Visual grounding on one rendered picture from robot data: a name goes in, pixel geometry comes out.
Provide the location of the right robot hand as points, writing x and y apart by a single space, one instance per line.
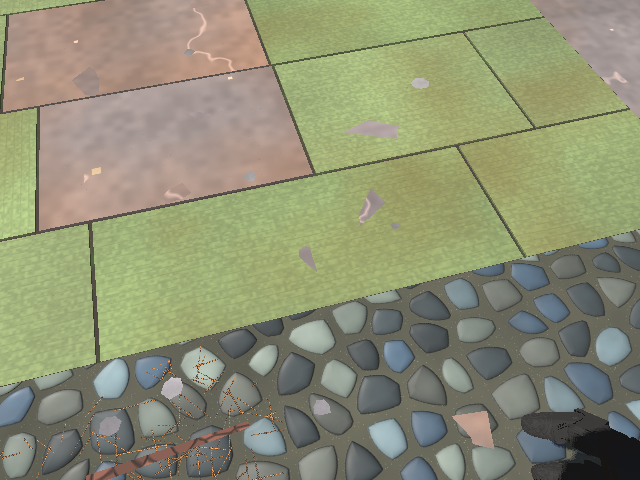
590 434

